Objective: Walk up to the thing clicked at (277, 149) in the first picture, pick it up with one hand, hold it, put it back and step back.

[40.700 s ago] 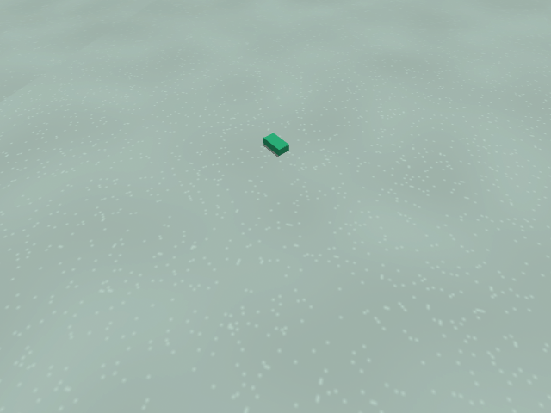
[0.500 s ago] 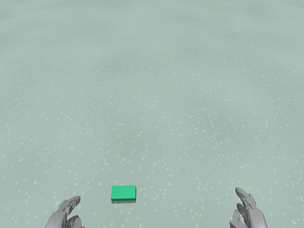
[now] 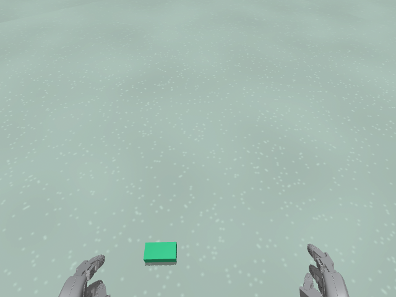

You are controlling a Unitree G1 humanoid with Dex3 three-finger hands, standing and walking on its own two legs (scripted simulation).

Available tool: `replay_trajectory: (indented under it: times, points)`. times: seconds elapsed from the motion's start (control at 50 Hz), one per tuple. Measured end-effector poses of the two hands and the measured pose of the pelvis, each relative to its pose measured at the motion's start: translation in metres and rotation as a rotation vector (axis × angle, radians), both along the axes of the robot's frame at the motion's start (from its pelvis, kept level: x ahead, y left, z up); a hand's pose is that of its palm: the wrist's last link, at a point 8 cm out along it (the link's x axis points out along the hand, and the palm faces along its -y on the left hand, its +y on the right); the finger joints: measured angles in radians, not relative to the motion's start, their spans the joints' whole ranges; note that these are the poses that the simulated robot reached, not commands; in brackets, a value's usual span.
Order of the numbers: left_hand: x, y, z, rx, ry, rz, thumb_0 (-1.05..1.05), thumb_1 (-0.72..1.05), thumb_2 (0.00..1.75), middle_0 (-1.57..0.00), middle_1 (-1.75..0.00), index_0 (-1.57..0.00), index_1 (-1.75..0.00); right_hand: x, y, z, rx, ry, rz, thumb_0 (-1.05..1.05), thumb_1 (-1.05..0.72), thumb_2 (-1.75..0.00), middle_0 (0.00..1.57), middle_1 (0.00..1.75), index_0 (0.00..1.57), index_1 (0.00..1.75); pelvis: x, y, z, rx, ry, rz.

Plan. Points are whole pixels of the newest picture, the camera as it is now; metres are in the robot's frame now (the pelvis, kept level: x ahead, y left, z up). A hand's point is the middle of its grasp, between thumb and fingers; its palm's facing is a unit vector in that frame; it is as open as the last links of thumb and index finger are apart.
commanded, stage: home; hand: left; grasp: from above
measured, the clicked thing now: (160, 252) +0.47 +0.17 -0.69
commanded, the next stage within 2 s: stand in 0.60 s
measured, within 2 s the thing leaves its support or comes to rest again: neither
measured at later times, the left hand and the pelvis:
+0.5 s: hand out of the picture +0.16 +0.18 -0.05, palm faces +0.04 -0.98 -0.21, open 7.4 cm; pelvis -0.01 +0.00 +0.00, yaw +0 degrees
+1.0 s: hand out of the picture +0.10 +0.23 -0.10, palm faces +0.01 -0.94 -0.34, open 7.4 cm; pelvis -0.01 +0.00 +0.03, yaw +0 degrees
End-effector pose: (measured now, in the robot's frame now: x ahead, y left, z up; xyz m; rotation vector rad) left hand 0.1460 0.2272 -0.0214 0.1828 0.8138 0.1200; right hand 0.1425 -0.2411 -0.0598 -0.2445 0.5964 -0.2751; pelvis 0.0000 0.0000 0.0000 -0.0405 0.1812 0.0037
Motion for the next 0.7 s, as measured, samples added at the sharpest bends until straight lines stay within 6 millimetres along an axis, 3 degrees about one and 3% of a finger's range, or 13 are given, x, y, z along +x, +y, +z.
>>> replay_trajectory:
  times: [0.7]
  points:
    - [-0.009, 0.002, 0.0, 0.0, -0.007, 0.0, 0.02, 0.91, 0.9, -0.2, -0.3, -0.2, -0.3, -0.009, 0.004, 0.0, 0.009, -0.009, 0.006, 0.02, -0.9, -0.9, 0.21, 0.3, 0.21, 0.3, -0.01, 0.002, -0.002, -0.002, -0.009, 0.0]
